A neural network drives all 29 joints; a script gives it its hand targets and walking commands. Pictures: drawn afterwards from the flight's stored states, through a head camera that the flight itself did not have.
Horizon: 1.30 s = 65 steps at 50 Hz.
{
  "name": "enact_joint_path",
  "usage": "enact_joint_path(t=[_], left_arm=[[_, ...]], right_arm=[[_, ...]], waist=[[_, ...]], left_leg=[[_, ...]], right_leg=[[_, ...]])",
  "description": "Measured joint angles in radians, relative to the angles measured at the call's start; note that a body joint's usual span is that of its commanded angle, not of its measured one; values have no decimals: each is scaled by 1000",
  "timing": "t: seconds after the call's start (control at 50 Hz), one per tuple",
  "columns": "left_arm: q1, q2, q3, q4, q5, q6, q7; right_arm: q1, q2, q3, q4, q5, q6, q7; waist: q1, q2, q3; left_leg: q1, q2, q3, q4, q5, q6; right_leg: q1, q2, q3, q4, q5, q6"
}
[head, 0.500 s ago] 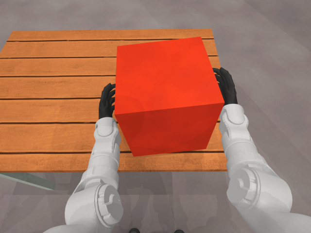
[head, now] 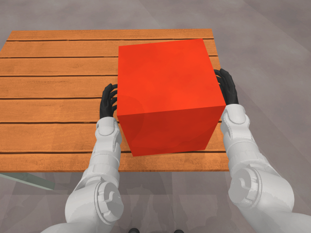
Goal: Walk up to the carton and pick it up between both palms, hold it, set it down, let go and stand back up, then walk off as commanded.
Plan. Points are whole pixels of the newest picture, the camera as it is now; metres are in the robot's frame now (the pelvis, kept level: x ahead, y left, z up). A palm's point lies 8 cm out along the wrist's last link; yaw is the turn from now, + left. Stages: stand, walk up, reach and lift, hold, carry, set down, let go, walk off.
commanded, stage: set down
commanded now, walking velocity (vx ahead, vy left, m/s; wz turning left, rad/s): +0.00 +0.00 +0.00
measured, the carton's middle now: (165, 102) +0.46 +0.01 -0.01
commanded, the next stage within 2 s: none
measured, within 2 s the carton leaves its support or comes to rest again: neither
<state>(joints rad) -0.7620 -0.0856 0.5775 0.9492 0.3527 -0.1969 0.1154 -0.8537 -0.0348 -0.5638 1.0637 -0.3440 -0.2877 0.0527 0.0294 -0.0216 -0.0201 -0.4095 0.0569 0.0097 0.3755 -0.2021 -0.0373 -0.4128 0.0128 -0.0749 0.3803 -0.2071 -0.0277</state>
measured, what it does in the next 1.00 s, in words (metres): stands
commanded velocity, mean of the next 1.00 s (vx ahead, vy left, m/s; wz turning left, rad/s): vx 0.00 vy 0.00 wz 0.00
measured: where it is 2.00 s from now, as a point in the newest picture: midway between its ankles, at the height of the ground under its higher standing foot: outside the picture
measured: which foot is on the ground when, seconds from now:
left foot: down 0.00-1.00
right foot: down 0.00-1.00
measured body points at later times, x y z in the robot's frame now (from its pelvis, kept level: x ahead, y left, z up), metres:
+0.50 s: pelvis +0.00 +0.00 -0.01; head +0.12 -0.01 +0.43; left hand +0.43 +0.18 -0.01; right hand +0.47 -0.16 +0.03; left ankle -0.03 +0.15 -0.74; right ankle -0.03 -0.09 -0.74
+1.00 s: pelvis -0.03 +0.00 -0.01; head +0.07 -0.01 +0.43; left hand +0.35 +0.19 -0.02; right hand +0.40 -0.20 -0.01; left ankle -0.03 +0.15 -0.74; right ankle -0.03 -0.09 -0.74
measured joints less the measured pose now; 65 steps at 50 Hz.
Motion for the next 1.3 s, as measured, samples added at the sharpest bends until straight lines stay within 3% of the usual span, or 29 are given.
enact_joint_path(t=[0.08,0.22,0.4,0.56,0.86,1.08,1.3], left_arm=[[-28,26,-21,76,-74,-4,32],[-79,106,-165,226,-240,-63,74],[-143,152,-262,361,-348,-129,62],[-91,159,-283,364,-366,-158,36],[102,160,-303,208,-387,-219,4],[152,161,-378,170,-461,-232,18],[185,161,-415,140,-466,-213,34]], right_arm=[[-9,-50,125,60,93,6,-20],[-59,-120,348,170,309,6,-41],[-119,-177,517,260,456,-26,-44],[-120,-199,571,298,507,-83,-44],[-14,-234,647,299,567,-156,-44],[58,-255,677,298,634,-161,-19],[76,-282,678,297,660,-131,14]], waist=[[0,0,-3],[1,9,-80],[21,22,-133],[25,29,-133],[25,37,-133],[25,40,-142],[25,28,-156]], left_leg=[[-12,0,0,0,3,0],[-119,5,0,13,12,-4],[-197,10,0,27,18,-6],[-202,11,0,27,23,-8],[-204,15,0,27,51,-9],[-205,16,0,28,61,-10],[-205,16,0,29,78,-10]], right_leg=[[-12,0,0,0,2,0],[-114,5,1,0,19,-3],[-186,10,3,0,31,-5],[-192,11,4,0,34,-5],[-195,16,6,0,52,-9],[-197,16,6,0,81,-9],[-197,16,6,0,98,-9]])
